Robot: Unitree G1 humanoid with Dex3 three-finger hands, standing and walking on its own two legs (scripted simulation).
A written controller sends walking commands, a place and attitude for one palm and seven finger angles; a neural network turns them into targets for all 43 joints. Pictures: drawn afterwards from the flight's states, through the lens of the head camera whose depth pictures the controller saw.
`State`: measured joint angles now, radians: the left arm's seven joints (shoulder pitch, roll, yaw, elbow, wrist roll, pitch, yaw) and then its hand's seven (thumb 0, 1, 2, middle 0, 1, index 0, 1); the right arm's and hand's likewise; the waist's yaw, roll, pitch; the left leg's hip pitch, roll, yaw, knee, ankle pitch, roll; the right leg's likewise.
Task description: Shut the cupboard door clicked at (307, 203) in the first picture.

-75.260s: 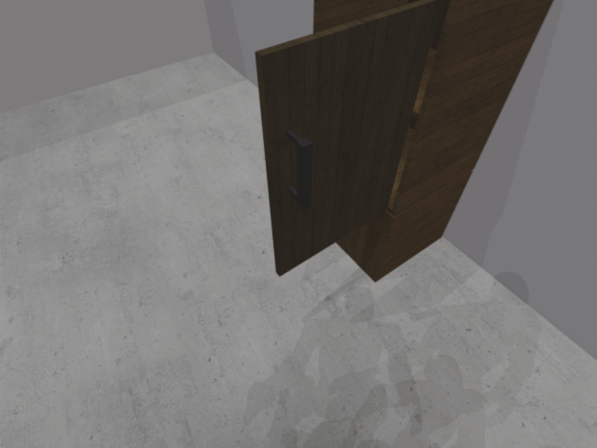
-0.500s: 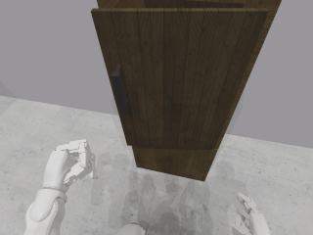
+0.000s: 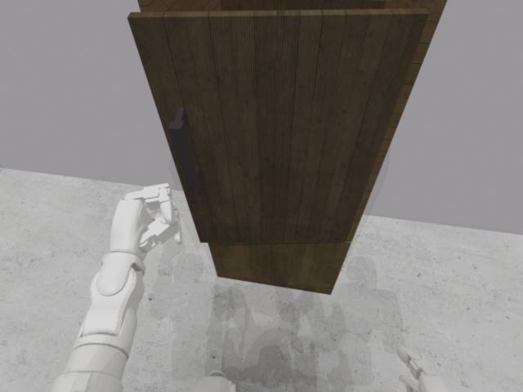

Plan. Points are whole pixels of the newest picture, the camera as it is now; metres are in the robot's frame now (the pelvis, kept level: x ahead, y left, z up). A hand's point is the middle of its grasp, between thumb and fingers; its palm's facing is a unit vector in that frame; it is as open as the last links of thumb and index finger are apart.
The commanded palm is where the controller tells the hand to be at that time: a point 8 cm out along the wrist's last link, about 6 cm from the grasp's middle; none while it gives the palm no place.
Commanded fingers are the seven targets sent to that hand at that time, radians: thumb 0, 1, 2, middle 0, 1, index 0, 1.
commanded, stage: bring the fist close to the handle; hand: left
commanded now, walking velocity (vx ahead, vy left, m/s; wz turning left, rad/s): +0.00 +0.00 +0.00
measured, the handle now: (187, 152) +0.51 +0.16 +0.08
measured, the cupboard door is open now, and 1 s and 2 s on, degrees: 10 10 0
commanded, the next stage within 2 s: push the door shut along its arc in 0.70 s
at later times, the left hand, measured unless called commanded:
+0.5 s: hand (195, 191) +0.41 +0.13 +0.08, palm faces +0.02 -1.00 -0.01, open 3.1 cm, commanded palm +0.38 +0.18 +0.08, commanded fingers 0.00 0.90 0.90 -1.30 -1.50 -1.30 -1.50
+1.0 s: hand (200, 188) +0.41 +0.12 +0.08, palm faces -0.02 -1.00 -0.04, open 3.1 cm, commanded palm +0.40 +0.17 +0.08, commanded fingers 0.00 0.90 0.90 -1.30 -1.50 -1.30 -1.50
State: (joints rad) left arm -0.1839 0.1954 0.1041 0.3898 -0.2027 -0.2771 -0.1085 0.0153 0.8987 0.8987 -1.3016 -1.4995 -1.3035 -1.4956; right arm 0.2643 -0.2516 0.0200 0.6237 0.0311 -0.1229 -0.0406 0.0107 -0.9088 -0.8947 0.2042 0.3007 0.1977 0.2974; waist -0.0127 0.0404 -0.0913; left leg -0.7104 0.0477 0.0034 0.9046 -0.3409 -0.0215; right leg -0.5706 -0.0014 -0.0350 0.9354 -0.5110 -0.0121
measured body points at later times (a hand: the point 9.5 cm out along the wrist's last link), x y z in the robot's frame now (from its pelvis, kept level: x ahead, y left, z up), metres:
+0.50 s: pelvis +0.00 +0.00 +0.00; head +0.04 -0.01 +0.44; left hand +0.40 +0.18 +0.08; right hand +0.09 -0.25 -0.12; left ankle +0.06 +0.13 -0.69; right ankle -0.02 -0.11 -0.69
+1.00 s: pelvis +0.00 +0.00 +0.00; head +0.04 -0.01 +0.44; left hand +0.41 +0.18 +0.09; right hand +0.09 -0.25 -0.12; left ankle +0.06 +0.13 -0.69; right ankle -0.02 -0.11 -0.69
